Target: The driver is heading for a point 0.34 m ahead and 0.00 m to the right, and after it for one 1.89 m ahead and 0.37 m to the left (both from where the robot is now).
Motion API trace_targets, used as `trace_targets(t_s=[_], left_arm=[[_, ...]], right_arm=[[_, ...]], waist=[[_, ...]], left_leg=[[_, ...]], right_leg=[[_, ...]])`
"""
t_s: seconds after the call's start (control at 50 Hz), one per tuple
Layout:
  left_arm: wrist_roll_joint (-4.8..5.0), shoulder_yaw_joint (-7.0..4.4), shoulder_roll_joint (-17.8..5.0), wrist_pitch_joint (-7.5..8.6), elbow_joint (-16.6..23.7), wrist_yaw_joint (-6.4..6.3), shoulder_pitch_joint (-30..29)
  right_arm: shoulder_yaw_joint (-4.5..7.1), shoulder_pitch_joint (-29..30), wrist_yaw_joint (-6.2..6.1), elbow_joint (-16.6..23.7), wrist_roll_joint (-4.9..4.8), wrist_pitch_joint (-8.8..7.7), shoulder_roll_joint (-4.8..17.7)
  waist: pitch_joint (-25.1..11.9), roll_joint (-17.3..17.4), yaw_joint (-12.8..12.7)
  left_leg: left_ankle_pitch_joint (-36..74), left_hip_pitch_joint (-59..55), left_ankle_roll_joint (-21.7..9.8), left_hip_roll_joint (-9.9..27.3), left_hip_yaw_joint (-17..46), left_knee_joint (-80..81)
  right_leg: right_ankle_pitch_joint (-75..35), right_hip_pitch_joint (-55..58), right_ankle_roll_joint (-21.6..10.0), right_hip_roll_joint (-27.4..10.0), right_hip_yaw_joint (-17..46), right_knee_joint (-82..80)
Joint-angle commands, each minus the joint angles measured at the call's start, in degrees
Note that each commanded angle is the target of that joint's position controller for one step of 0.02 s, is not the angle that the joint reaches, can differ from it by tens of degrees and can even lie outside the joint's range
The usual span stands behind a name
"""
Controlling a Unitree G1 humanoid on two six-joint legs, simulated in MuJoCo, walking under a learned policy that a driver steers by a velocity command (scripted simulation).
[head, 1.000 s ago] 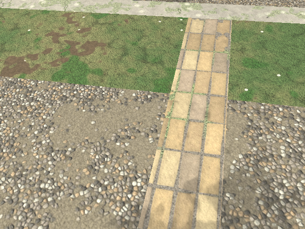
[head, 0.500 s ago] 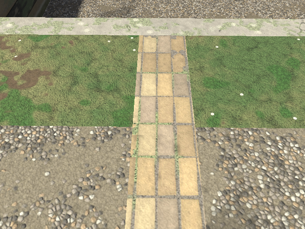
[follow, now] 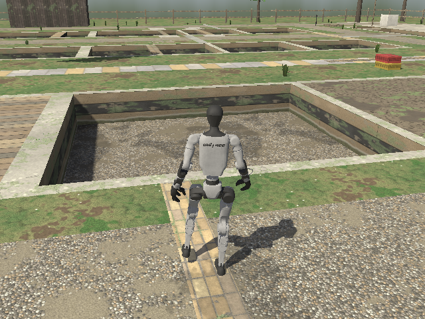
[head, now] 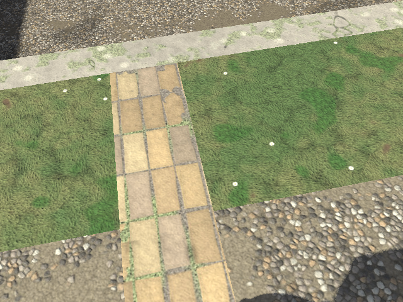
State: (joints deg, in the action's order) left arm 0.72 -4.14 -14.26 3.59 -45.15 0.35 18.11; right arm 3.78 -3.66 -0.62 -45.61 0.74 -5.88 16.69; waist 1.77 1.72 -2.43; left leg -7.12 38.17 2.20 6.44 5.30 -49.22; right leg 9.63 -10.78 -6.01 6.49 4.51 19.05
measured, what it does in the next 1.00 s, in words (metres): walks ahead: left foot, then right foot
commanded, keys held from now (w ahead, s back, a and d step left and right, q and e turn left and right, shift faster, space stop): w+e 0.04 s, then w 0.28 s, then w+q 0.38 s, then q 0.30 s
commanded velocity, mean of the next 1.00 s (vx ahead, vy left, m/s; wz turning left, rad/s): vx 0.43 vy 0.00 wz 0.12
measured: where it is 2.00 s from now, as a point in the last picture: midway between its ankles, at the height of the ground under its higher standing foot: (205, 243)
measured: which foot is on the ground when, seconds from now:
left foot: up 0.00-0.20, down 0.22-0.70, up 0.72-1.00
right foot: down 0.00-0.24, up 0.26-0.68, down 0.70-1.00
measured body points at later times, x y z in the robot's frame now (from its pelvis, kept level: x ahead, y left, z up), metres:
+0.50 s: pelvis +0.29 +0.05 +0.00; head +0.32 +0.06 +0.45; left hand +0.49 +0.29 -0.10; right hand +0.28 -0.22 -0.12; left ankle +0.28 +0.15 -0.75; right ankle +0.37 -0.12 -0.69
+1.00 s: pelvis +0.50 +0.00 +0.00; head +0.55 +0.01 +0.44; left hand +0.54 +0.31 -0.11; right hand +0.72 -0.24 -0.10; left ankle +0.58 +0.16 -0.70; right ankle +0.51 -0.11 -0.75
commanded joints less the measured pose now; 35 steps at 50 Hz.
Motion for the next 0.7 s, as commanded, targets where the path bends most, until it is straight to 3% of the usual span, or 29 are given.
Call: trace_targets(t_s=[0.02,0.1,0.16,0.2,0.22,0.24,0.26,0.28,0.3,0.32,0.34,0.36,0.4,0.48,0.54,0.6,0.64,0.68,0.7], left_arm=[[0.35,-2.54,-10.0,0.62,4.1,-1.0,-0.4],[0.56,-2.28,-9.1,0.41,2.5,-1.03,3.0],[0.16,-2.22,-9.1,-0.04,1.8,-1.38,4.1],[0.01,-2.02,-8.8,-0.48,2.2,-1.41,2.9],[-0.34,-1.22,-7.0,-0.4,3.0,-1.19,2.0],[-0.32,-0.23,-4.2,0.08,3.8,-1.11,6.7],[0.93,0.37,-3.5,0.68,3.2,-1.11,11.3],[1.67,-0.58,-8.6,1.04,3.4,-1.06,7.0],[1.48,-0.72,-9.5,1.15,4.8,-0.97,0.9],[0.5,-0.62,-8.8,1.33,5.9,-0.88,-2.7],[-0.48,-0.86,-8.3,1.4,6.4,-0.87,-4.0],[-0.67,-0.82,-7.3,1.4,6.5,-0.78,-3.4],[-0.82,-0.43,-5.3,1.38,6.8,-0.76,-2.7],[-1.07,0.71,-3.0,1.85,9.3,-0.65,-10.5],[-0.38,0.85,-3.1,2.3,10.3,-0.01,-15.7],[0.2,0.47,-4.5,3.01,11.9,0.65,-19.6],[0.34,-0.21,-6.1,3.53,11.9,0.8,-18.6],[-0.18,-1.67,-8.8,3.81,9.8,0.21,-10.1],[-1.2,-2.74,-12.3,3.85,8.8,-0.44,-0.9]], right_arm=[[0.18,4.1,0.23,4.1,-0.13,-0.49,2.1],[0.06,8.0,1.41,5.9,-0.97,-1.3,3.2],[0.47,7.5,2.24,6.3,-0.89,-2.24,5.0],[1.36,0.9,2.06,4.6,-0.64,-2.75,6.6],[2.2,-6.7,1.78,3.2,0.12,-3.0,8.8],[3.46,-15.8,1.54,2.0,0.8,-2.87,13.5],[3.78,-20.7,2.17,-0.9,-0.6,-1.99,12.9],[2.39,-18.4,2.33,-0.2,-1.89,-1.75,8.4],[1.69,-14.7,2.12,0.8,-1.51,-1.2,6.2],[1.14,-11.5,2.09,1.1,-0.85,-0.78,5.2],[0.63,-9.9,2.15,1.3,-0.41,-0.75,4.2],[0.37,-9.5,2.24,1.2,-0.15,-0.7,3.9],[0.44,-10.4,2.23,0.7,-0.93,-0.68,4.5],[1.52,-12.9,1.01,-0.2,-1.89,0.02,7.7],[1.65,-16.2,0.65,-1.1,-2.34,0.77,8.2],[1.61,-19.1,0.37,-1.9,-2.6,1.67,8.0],[1.92,-18.9,0.06,-1.7,-2.57,2.18,8.8],[1.47,-17.8,-0.06,-1.0,-2.22,2.34,7.3],[0.33,-16.1,0.13,0.8,-1.36,2.04,4.2]], waist=[[-1.5,-5.7,-0.1],[-1.3,-7.1,-2.1],[-1.2,-8.2,-1.4],[-3.6,-9.2,2.3],[-9.9,-7.6,5.9],[-19.1,2.6,6.8],[-22.7,17.3,6.5],[-14.9,9.7,7.7],[-8.5,4.4,7.7],[-3.7,1.1,6.3],[-2.2,1.4,4.8],[-1.9,2.6,3.6],[-2.6,3.8,2.6],[-1.8,2.5,4.1],[-1.3,3.0,6.1],[-0.8,3.6,6.8],[-1.2,4.5,5.2],[-5.3,4.1,0.4],[-12.5,-0.5,-4.2]], left_leg=[[11.0,-5.9,0.8,-3.7,-2.6,12.1],[14.0,-7.9,-0.3,-4.7,-2.1,18.9],[7.5,-8.5,-2.5,-4.9,-2.3,21.5],[4.6,-17.2,-5.2,-6.6,-4.6,24.5],[6.2,-29.5,-8.2,-2.6,-1.1,22.7],[4.0,-51.2,-15.5,8.9,15.6,21.6],[-9.9,-60.1,-21.4,16.7,37.0,29.8],[-20.0,-55.5,-19.1,15.4,36.4,32.3],[-18.8,-48.2,-16.7,13.2,28.1,32.9],[-12.7,-40.3,-15.8,10.7,22.0,34.6],[-7.1,-35.6,-15.5,8.6,18.8,35.8],[-2.7,-32.5,-15.4,6.8,16.5,36.8],[4.1,-30.5,-16.3,5.2,13.3,38.1],[9.4,-28.0,-15.7,3.1,7.7,39.3],[8.4,-26.7,-14.4,2.1,6.4,38.2],[5.0,-29.0,-13.6,3.6,9.8,35.4],[3.3,-30.0,-12.4,4.5,12.4,32.5],[7.0,-26.8,-9.9,1.0,11.0,23.7],[1.3,-19.2,-7.6,-2.8,7.6,8.6]], right_leg=[[-8.5,-4.5,-7.3,-11.1,9.0,-6.4],[-4.8,0.0,-6.3,-13.5,11.9,-3.5],[-8.1,6.3,-5.6,-16.5,15.5,0.9],[-19.1,7.7,-4.1,-14.8,15.0,7.1],[-21.4,4.2,-2.4,-11.8,12.3,17.5],[-8.4,-12.3,1.6,-5.1,6.6,36.6],[22.4,-27.1,4.2,-0.6,4.1,51.3],[21.4,-33.8,3.8,-3.8,7.3,56.4],[16.5,-34.9,3.6,-6.5,5.2,56.7],[12.6,-33.8,3.7,-8.8,2.9,53.2],[9.8,-31.5,3.7,-10.8,2.1,49.1],[8.6,-28.6,3.9,-11.7,1.4,46.7],[8.3,-26.5,4.8,-12.0,-0.3,41.5],[-2.1,-23.8,7.1,-10.7,-2.0,24.5],[-10.2,-18.9,8.0,-8.2,-2.6,15.6],[-10.0,-16.6,7.6,-7.1,-1.7,10.7],[-7.4,-12.4,6.5,-6.9,-1.4,7.8],[-6.0,1.5,3.9,-7.8,-1.7,5.2],[-4.9,15.5,0.1,-16.8,6.3,6.8]])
